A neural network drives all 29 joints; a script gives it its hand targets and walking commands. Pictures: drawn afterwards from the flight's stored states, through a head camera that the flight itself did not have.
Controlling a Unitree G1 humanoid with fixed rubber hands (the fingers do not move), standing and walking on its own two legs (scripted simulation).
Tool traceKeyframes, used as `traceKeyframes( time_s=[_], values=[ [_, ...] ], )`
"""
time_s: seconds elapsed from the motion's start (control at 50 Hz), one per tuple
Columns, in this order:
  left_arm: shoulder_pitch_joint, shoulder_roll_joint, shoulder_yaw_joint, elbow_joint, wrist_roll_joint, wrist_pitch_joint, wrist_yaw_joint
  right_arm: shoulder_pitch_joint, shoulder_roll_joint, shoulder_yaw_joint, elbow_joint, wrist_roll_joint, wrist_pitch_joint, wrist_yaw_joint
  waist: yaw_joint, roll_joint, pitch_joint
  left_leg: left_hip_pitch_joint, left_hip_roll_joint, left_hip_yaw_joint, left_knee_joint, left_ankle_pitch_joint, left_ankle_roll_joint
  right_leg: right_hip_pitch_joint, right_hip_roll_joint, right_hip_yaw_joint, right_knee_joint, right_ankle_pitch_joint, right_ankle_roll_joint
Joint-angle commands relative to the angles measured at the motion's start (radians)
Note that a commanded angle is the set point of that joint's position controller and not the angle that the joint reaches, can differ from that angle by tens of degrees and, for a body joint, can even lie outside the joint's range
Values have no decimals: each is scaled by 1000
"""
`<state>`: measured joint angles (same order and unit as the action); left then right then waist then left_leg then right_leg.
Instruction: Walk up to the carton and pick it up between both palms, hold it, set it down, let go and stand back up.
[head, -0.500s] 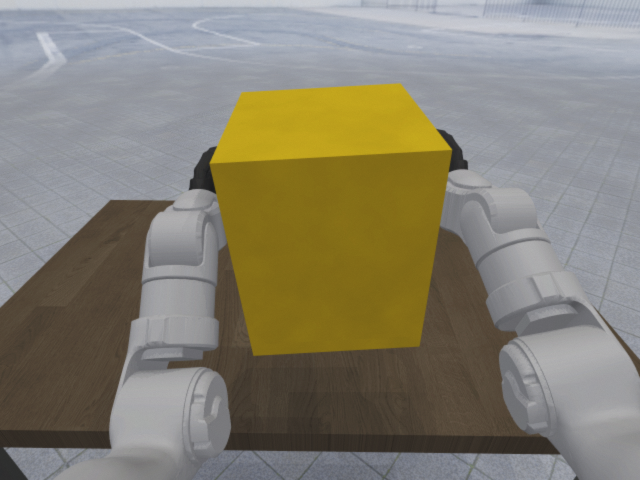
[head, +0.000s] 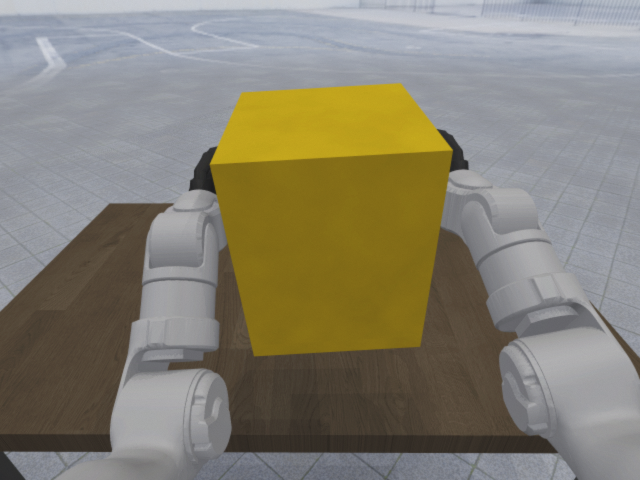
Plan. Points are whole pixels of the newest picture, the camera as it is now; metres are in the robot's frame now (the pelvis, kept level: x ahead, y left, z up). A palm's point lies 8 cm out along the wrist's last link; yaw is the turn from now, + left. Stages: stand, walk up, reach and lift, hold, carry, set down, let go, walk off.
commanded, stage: hold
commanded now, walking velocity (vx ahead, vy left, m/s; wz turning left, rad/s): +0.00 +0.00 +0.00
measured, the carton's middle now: (328, 216) +0.37 +0.00 +0.24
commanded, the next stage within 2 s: none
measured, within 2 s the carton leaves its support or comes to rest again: neither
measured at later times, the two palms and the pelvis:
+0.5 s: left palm (203, 207) +0.37 +0.15 +0.26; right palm (448, 188) +0.37 -0.14 +0.28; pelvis +0.00 +0.00 +0.00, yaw +0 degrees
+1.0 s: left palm (204, 205) +0.37 +0.15 +0.26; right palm (448, 188) +0.37 -0.14 +0.28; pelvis +0.00 +0.00 +0.00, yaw +0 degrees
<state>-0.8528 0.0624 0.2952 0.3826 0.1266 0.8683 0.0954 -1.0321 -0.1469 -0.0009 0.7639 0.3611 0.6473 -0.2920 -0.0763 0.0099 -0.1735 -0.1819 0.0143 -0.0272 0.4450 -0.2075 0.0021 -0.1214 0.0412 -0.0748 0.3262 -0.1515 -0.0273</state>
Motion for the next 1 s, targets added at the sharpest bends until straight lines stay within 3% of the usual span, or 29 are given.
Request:
traceKeyframes(
  time_s=[0.0, 0.02, 0.04, 0.14, 0.16, 0.2, 0.22, 0.24, 0.26, 0.3, 0.32, 0.34, 0.36, 0.38, 0.4, 0.42, 0.44, 0.48, 0.54, 0.56, 0.62, 0.66, 0.68, 0.7, 0.72, 0.74, 0.82, 0.9, 0.98],
  values=[
    [-1089, -640, -409, -215, -202, -119, -142, -980, 771, 237, -405, 176, -49, 139, -8, 30, -396, 105, -46, -36, -54, 215, -38, 132, 26, 71, -36, 182, 79],
    [-1104, -627, -387, -177, -188, -118, -150, -961, 763, 204, -351, 159, -45, 143, -10, 52, -361, 90, -44, -40, -67, 170, -42, 104, 25, 68, -38, 126, 72],
    [-1107, -612, -358, -191, -175, -122, -151, -970, 784, 209, -339, 152, -43, 144, 19, 18, -352, 84, -41, -30, -77, 173, -30, 101, 24, 73, -42, 116, 76],
    [-1095, -650, -419, -249, -203, -124, -147, -958, 772, 227, -400, 191, -54, 136, -10, 78, -441, 128, -48, -36, -49, 265, -47, 131, 30, 70, -19, 225, 78],
    [-1108, -633, -425, -272, -212, -129, -147, -952, 796, 248, -420, 189, -52, 134, -5, 53, -481, 124, -57, -33, -37, 276, -42, 161, 30, 76, -13, 272, 81],
    [-1084, -617, -390, -195, -196, -123, -155, -949, 770, 227, -379, 181, -43, 133, -5, 33, -400, 114, -56, -32, -62, 192, -35, 118, 23, 72, -38, 182, 89],
    [-1114, -624, -400, -257, -207, -128, -151, -955, 784, 223, -393, 181, -51, 135, -4, 40, -442, 110, -54, -35, -58, 210, -34, 134, 25, 73, -26, 195, 85],
    [-1098, -623, -393, -214, -189, -123, -155, -924, 761, 206, -342, 166, -40, 131, -26, 51, -379, 111, -53, -32, -64, 180, -39, 124, 19, 77, -39, 169, 81],
    [-1100, -651, -457, -291, -216, -126, -152, -914, 781, 232, -410, 184, -54, 132, -30, 89, -450, 125, -54, -37, -48, 247, -54, 147, 24, 73, -15, 234, 78],
    [-1062, -661, -465, -287, -223, -120, -152, -949, 789, 256, -461, 197, -55, 131, -13, 68, -483, 144, -45, -40, -22, 317, -57, 158, 35, 71, -8, 283, 78],
    [-1021, -669, -453, -249, -223, -112, -151, -956, 767, 249, -490, 197, -52, 127, -24, 60, -459, 136, -52, -39, -22, 317, -58, 162, 32, 74, -15, 308, 79],
    [-1051, -642, -422, -249, -206, -115, -154, -957, 774, 246, -468, 191, -50, 127, -7, 51, -422, 120, -52, -39, -32, 289, -50, 156, 27, 75, -23, 268, 82],
    [-1064, -636, -405, -227, -192, -113, -153, -933, 758, 220, -404, 170, -39, 127, -25, 52, -362, 109, -51, -39, -51, 235, -48, 131, 26, 72, -35, 200, 81],
    [-1067, -622, -377, -144, -168, -108, -163, -961, 756, 208, -360, 150, -40, 135, -10, 32, -288, 80, -51, -41, -81, 146, -37, 93, 19, 70, -52, 96, 81],
    [-1090, -631, -399, -232, -188, -113, -161, -946, 775, 218, -378, 167, -47, 138, -12, 47, -361, 92, -47, -35, -74, 176, -34, 120, 20, 75, -34, 136, 80],
    [-1109, -638, -415, -215, -192, -118, -164, -968, 768, 208, -387, 167, -55, 141, -17, 53, -375, 90, -45, -32, -72, 176, -40, 115, 20, 70, -35, 134, 76],
    [-1099, -674, -467, -307, -224, -123, -154, -972, 786, 236, -462, 184, -62, 139, -28, 76, -467, 117, -40, -38, -50, 275, -52, 146, 27, 75, -14, 233, 73],
    [-1065, -667, -480, -314, -234, -119, -144, -966, 773, 263, -520, 204, -54, 131, -26, 75, -506, 136, -52, -44, -20, 338, -60, 181, 31, 72, -1, 318, 77],
    [-1069, -630, -404, -221, -179, -105, -144, -957, 745, 227, -387, 168, -39, 136, 5, 75, -336, 105, -42, -42, -61, 216, -51, 104, 28, 71, -38, 137, 73],
    [-1106, -630, -421, -284, -192, -107, -146, -909, 759, 223, -365, 168, -35, 142, -18, 83, -368, 110, -44, -39, -68, 210, -51, 113, 24, 70, -26, 150, 77],
    [-1084, -657, -434, -228, -192, -105, -151, -950, 758, 217, -392, 172, -46, 145, -22, 64, -386, 93, -41, -41, -75, 188, -50, 128, 27, 69, -30, 150, 73],
    [-1108, -644, -429, -265, -192, -112, -151, -931, 752, 206, -363, 169, -41, 143, -25, 67, -387, 100, -39, -40, -68, 204, -52, 120, 31, 64, -23, 162, 74],
    [-1042, -643, -397, -156, -177, -100, -157, -960, 752, 207, -374, 157, -46, 143, -4, 53, -348, 89, -41, -35, -72, 169, -44, 101, 26, 72, -45, 128, 77],
    [-1090, -644, -421, -229, -205, -114, -152, -975, 761, 222, -387, 175, -54, 148, -5, 65, -407, 96, -40, -40, -67, 198, -43, 118, 25, 73, -29, 148, 73],
    [-1058, -633, -403, -220, -181, -106, -152, -938, 750, 219, -360, 172, -48, 145, -9, 60, -384, 109, -42, -32, -67, 208, -44, 130, 25, 69, -29, 166, 78],
    [-1093, -627, -370, -174, -172, -112, -153, -984, 756, 202, -334, 155, -49, 149, 15, 46, -353, 86, -43, -32, -82, 158, -37, 97, 25, 69, -41, 98, 77],
    [-1114, -651, -429, -235, -212, -125, -140, -978, 777, 230, -388, 177, -59, 146, -8, 59, -432, 111, -51, -37, -48, 239, -47, 135, 32, 67, -22, 206, 75],
    [-1124, -654, -409, -176, -197, -122, -147, -997, 760, 196, -360, 157, -59, 149, -3, 62, -392, 87, -47, -39, -69, 161, -40, 95, 24, 69, -37, 105, 73],
    [-1143, -653, -435, -272, -228, -141, -139, -987, 797, 243, -425, 189, -65, 150, 4, 61, -507, 123, -49, -42, -31, 284, -48, 143, 28, 67, -7, 254, 81]
  ],
)
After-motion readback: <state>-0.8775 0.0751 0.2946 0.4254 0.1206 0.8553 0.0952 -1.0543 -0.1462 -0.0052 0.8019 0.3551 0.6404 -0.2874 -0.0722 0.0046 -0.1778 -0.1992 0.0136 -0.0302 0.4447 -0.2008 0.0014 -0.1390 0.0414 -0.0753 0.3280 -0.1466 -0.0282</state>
